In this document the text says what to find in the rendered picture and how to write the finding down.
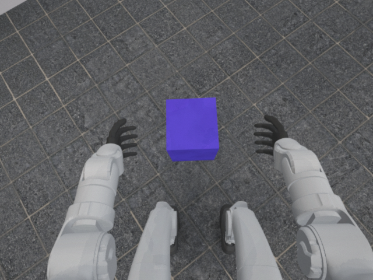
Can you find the robot left hand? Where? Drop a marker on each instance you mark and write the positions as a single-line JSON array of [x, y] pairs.
[[116, 138]]

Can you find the right robot foot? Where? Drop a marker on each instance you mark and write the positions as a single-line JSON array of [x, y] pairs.
[[228, 248]]

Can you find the carton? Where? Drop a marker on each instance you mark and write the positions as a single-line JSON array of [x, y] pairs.
[[191, 129]]

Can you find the left robot forearm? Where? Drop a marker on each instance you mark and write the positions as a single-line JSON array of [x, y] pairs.
[[92, 210]]

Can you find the right robot upper arm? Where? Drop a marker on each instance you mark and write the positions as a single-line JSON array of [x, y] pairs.
[[336, 251]]

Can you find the left robot upper arm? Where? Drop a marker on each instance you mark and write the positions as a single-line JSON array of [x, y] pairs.
[[84, 256]]

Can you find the robot right hand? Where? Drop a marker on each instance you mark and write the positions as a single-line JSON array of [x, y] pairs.
[[278, 133]]

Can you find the robot right thigh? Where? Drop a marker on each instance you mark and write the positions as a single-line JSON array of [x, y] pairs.
[[254, 258]]

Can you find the right robot forearm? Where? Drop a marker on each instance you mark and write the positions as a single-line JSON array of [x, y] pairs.
[[313, 199]]

